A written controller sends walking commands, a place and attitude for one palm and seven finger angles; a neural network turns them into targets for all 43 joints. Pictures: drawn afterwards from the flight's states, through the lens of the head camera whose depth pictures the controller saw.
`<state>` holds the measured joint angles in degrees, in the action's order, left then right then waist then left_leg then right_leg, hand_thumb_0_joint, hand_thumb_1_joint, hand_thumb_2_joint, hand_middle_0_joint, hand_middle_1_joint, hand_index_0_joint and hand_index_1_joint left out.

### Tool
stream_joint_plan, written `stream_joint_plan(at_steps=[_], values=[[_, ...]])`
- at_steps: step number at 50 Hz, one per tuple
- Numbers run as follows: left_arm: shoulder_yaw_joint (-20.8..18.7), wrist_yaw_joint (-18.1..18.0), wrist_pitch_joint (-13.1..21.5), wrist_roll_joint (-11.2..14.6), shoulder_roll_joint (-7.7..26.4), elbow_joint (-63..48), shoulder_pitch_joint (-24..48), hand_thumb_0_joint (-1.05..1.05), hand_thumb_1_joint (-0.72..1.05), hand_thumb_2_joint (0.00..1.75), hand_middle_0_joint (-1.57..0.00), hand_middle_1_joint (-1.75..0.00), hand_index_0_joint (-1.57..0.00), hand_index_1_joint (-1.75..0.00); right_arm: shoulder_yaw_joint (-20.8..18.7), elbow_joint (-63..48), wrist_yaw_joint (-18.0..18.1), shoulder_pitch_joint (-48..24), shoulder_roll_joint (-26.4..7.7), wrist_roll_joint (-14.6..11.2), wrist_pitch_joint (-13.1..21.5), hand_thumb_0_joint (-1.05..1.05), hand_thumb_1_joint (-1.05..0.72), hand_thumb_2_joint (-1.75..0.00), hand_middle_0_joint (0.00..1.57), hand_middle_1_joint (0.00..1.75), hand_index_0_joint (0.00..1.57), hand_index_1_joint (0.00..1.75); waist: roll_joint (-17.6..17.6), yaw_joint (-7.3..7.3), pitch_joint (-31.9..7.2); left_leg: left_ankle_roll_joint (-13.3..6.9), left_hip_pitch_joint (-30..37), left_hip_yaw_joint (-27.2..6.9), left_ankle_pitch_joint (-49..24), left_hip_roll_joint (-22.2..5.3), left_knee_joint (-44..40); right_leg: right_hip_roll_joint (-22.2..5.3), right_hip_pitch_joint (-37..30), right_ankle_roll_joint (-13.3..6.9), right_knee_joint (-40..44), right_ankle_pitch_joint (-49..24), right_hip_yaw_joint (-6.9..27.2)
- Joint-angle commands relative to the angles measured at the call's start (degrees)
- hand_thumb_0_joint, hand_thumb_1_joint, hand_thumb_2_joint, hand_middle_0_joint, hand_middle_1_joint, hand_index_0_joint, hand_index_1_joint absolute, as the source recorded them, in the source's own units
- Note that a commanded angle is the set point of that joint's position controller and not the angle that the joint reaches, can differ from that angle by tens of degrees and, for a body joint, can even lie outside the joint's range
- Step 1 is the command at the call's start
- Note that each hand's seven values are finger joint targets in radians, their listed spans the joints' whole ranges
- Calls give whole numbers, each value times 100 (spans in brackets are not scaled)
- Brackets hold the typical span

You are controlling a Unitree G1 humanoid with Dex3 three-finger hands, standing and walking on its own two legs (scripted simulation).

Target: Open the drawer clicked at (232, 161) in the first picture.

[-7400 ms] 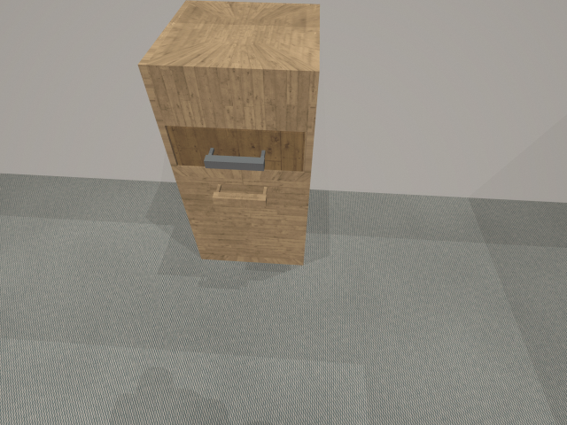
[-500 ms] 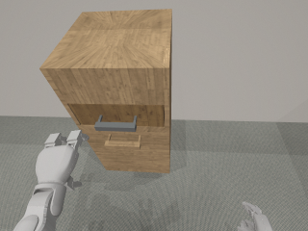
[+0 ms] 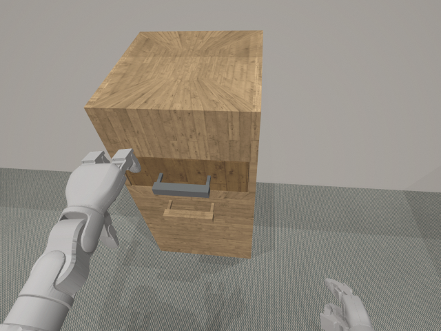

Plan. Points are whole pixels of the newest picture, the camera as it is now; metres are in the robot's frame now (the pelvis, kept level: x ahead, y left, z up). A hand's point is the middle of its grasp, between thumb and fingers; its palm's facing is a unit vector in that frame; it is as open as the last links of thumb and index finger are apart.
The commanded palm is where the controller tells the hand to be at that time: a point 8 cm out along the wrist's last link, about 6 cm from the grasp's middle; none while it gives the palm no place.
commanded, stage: raise the hand with hooked fingers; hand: left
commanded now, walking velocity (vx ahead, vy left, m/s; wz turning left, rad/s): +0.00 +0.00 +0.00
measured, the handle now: (182, 183) +0.53 +0.20 -0.16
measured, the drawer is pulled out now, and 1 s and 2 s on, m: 0.00 0.00 0.00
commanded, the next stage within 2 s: move the hooked fingers above the handle in 0.34 s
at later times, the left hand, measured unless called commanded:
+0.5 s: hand (126, 204) +0.30 +0.22 +0.07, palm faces +0.03 -0.09 -1.00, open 13.8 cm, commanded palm +0.29 +0.22 +0.12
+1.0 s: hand (148, 195) +0.37 +0.21 +0.01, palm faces -0.06 -0.07 -1.00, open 13.8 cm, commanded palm +0.35 +0.22 +0.07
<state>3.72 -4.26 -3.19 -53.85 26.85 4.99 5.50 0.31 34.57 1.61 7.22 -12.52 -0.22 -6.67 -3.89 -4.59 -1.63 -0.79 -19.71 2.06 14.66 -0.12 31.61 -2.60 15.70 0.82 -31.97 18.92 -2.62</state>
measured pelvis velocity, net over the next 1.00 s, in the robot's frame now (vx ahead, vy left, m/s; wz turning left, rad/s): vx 0.01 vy -0.02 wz -0.01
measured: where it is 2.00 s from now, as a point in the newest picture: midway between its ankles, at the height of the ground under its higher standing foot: outside the picture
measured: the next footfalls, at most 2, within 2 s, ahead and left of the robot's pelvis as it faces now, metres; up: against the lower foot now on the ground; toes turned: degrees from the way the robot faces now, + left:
none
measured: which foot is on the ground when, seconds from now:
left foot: down 0.00-1.00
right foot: down 0.00-1.00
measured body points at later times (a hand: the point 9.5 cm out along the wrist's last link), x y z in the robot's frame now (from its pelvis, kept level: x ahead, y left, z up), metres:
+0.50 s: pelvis +0.00 -0.02 +0.00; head +0.02 -0.05 +0.45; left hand +0.30 +0.22 +0.13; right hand +0.18 -0.25 -0.12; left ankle +0.02 +0.11 -0.73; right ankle -0.03 -0.13 -0.73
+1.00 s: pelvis +0.01 -0.02 -0.01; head +0.06 -0.04 +0.43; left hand +0.37 +0.22 +0.06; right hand +0.13 -0.28 -0.14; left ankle +0.02 +0.11 -0.73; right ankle -0.03 -0.13 -0.73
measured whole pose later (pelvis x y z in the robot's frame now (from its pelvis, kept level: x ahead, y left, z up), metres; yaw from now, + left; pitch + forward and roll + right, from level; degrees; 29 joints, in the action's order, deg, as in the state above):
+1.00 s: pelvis +0.01 -0.02 -0.01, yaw -1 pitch +10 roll +0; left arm 2.5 -11.7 3.4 -57.6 24.8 27.8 16.4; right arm -3.8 37.5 2.3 13.0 -14.2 -0.5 -6.9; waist -2.6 -0.9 -5.0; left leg 0.7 -31.0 1.9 18.0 -2.0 38.8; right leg -0.9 27.7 -0.9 -40.0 22.6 -2.4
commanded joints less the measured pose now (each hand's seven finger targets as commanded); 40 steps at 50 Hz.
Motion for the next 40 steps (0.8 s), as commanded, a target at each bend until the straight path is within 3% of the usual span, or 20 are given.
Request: stream_joint_plan(at_steps=[1,4,10,14,22,24,25,27,28,30,35,38,40], values=[[-614,-51,143,67,938,-1027,1119,0,-50,30,-30,-120,-30,-120,-289,-847,-7,-473,-739,0,198,0,-90,-90,20,30,20,30,113,73,-1288,-76,1065,-174,-1754,140,-408,419,-103,-279,429,-1478,-55],[-705,-67,262,85,1013,-1155,1058,0,-50,30,-30,-120,-30,-120,-318,-884,-28,-464,-770,7,191,0,-90,-90,20,30,20,30,225,52,-1237,-87,989,-151,-1675,147,-437,425,-104,-272,454,-1461,-51],[-1022,-427,433,34,1304,-1350,1208,0,-50,30,-30,-120,-30,-120,-370,-835,-9,-403,-772,14,249,0,-90,-90,20,30,20,30,96,16,-1434,-100,997,-124,-1464,172,-446,406,-150,-278,487,-1264,1],[-932,-587,373,22,1205,-1236,1298,0,-50,30,-30,-120,-30,-120,-400,-753,13,-399,-776,-25,280,0,-90,-90,20,30,20,30,189,63,-1450,-122,984,-78,-1468,191,-407,400,-97,-259,464,-1386,15],[-727,-449,216,72,1106,-1144,1199,0,-50,30,-30,-120,-30,-120,-368,-759,35,-495,-776,-58,296,0,-90,-90,20,30,20,30,275,92,-1365,-162,907,-21,-1356,240,-418,367,-224,-222,513,-1493,76],[-601,-405,184,64,929,-750,1151,0,-50,30,-30,-120,-30,-120,-358,-720,46,-432,-769,-65,286,0,-90,-90,20,30,20,30,510,133,-1112,-167,781,13,-1259,241,-386,368,-61,-202,523,-1493,66],[-697,-386,177,47,1029,-482,1253,0,-50,30,-30,-120,-30,-120,-352,-667,53,-400,-799,-77,265,0,-90,-90,20,30,20,30,705,165,-990,-161,657,41,-1133,237,-382,371,-18,-190,561,-1375,79],[-742,-384,254,-9,1126,-387,1456,0,-50,30,-30,-120,-30,-120,-353,-667,81,-400,-797,-77,264,0,-90,-90,20,30,20,30,598,148,-1004,-173,598,71,-1031,261,-334,360,35,-190,520,-1321,113],[-558,-387,291,-50,968,-336,1680,0,-50,30,-30,-120,-30,-120,-346,-667,91,-372,-785,-64,268,0,-90,-90,20,30,20,30,582,185,-1070,-177,588,64,-1016,283,-289,353,98,-189,472,-1315,107],[-683,-475,422,-132,1130,-283,2017,0,-50,30,-30,-120,-30,-120,-385,-631,109,-293,-778,-37,280,0,-90,-90,20,30,20,30,423,190,-1251,-178,600,72,-1014,289,-190,348,143,-203,416,-1269,145],[-729,-711,652,-227,1113,97,2342,0,-50,30,-30,-120,-30,-120,-465,-531,119,-100,-762,-18,291,0,-90,-90,20,30,20,30,254,243,-1613,-178,466,45,-1213,302,109,365,295,-229,144,-1575,157],[-578,-827,628,-259,931,501,2510,0,-50,30,-30,-120,-30,-120,-504,-475,113,37,-774,-32,283,0,-90,-90,20,30,20,30,410,321,-1633,-197,322,54,-1248,286,257,386,494,-229,4,-1692,131],[-804,-889,564,-329,1194,883,2628,0,-50,30,-30,-120,-30,-120,-527,-412,129,136,-833,-23,241,0,-90,-90,20,30,20,30,529,321,-1717,-193,143,67,-1264,285,342,395,465,-220,-67,-1766,152]])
